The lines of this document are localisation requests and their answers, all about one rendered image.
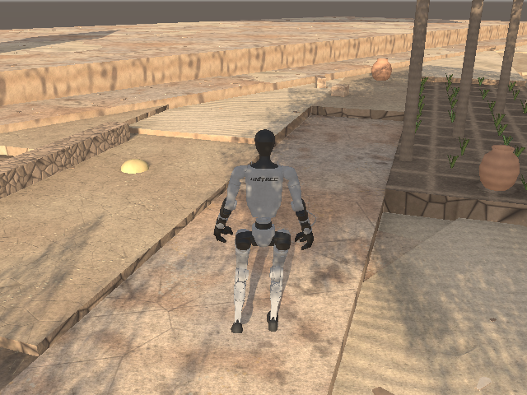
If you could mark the robot left upper arm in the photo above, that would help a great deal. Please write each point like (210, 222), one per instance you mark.
(234, 186)

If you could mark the left robot forearm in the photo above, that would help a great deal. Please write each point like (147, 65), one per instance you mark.
(223, 216)

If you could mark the right robot foot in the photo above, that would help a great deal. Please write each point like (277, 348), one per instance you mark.
(272, 324)

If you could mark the left robot hand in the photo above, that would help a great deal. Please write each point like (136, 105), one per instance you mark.
(225, 231)

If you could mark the right robot forearm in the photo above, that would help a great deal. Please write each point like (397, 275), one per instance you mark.
(304, 219)

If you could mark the robot left shin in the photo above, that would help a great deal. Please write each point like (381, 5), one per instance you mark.
(239, 296)

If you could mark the robot right upper arm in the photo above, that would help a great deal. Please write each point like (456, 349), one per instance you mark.
(290, 174)

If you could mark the right robot hand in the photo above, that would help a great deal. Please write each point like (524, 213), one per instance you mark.
(309, 238)

